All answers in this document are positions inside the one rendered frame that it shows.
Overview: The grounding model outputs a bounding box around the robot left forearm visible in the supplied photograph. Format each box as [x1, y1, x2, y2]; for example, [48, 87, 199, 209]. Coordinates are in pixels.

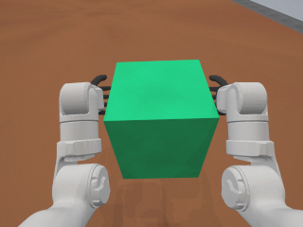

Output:
[52, 81, 104, 200]

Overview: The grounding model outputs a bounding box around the robot right forearm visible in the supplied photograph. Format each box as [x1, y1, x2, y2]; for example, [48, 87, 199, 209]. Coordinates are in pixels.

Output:
[216, 82, 286, 198]

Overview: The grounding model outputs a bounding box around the robot right upper arm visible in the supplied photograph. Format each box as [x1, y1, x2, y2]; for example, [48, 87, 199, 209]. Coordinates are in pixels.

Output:
[221, 165, 303, 227]

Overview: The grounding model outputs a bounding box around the right robot hand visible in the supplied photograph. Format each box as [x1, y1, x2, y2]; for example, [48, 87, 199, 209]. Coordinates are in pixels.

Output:
[208, 75, 229, 115]

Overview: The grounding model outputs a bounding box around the carton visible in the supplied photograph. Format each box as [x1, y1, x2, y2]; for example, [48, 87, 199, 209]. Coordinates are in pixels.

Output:
[103, 60, 220, 179]

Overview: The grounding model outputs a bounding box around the left robot hand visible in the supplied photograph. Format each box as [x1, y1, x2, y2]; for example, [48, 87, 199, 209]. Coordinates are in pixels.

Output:
[91, 75, 112, 115]

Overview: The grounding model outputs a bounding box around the robot left upper arm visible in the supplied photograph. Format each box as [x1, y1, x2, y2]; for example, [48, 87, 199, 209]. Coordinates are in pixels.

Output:
[18, 163, 111, 227]

